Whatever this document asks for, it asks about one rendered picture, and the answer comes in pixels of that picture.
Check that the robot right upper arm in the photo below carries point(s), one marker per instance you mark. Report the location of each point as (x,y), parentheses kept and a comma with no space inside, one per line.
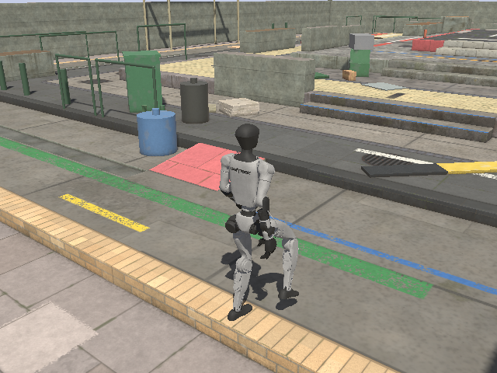
(266,171)

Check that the right robot hand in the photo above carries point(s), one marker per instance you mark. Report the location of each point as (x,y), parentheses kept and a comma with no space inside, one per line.
(270,246)

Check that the robot left thigh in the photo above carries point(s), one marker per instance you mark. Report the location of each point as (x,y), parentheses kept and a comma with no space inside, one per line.
(244,244)

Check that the robot left forearm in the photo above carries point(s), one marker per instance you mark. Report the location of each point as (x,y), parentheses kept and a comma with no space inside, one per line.
(230,195)

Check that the robot left upper arm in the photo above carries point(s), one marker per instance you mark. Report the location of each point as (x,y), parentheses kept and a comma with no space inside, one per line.
(225,185)

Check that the robot right forearm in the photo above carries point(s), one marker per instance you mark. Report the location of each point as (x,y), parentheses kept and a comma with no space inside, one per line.
(264,220)

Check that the left robot hand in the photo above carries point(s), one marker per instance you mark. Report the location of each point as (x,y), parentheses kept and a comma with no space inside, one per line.
(240,206)

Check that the robot left foot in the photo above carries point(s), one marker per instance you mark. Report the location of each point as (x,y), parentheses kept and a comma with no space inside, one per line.
(245,309)

